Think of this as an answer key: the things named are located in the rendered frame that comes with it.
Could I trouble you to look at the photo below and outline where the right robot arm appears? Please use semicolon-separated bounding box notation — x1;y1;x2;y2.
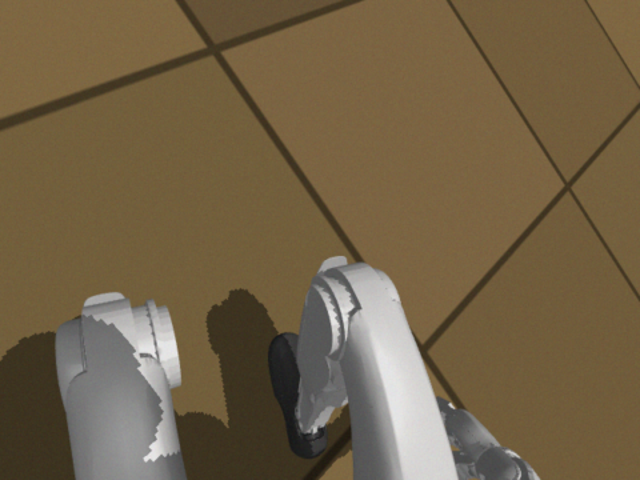
475;446;541;480

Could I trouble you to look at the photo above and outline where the right robot hand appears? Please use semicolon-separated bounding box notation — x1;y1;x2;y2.
436;396;501;480

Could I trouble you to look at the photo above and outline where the right robot foot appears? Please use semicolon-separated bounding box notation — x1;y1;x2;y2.
268;332;328;459

